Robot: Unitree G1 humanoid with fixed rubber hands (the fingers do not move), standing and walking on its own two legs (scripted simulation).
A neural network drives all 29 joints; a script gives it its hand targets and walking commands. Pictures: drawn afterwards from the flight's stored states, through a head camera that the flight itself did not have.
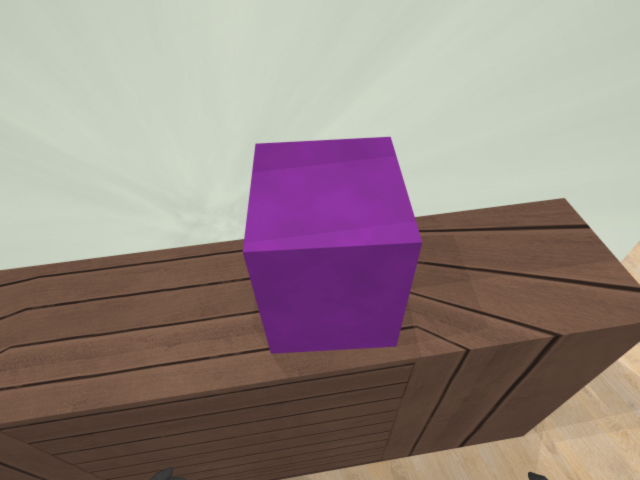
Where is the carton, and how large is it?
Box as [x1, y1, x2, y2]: [243, 137, 421, 353]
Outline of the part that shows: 390,137 255,144 243,254 271,353 396,345 421,245 421,240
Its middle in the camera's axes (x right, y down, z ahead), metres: +0.01 +0.02 +0.59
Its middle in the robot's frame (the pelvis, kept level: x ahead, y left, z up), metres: +0.44 +0.02 +0.02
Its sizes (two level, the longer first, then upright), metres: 0.210 0.200 0.250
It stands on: a pedestal, 0.67 m high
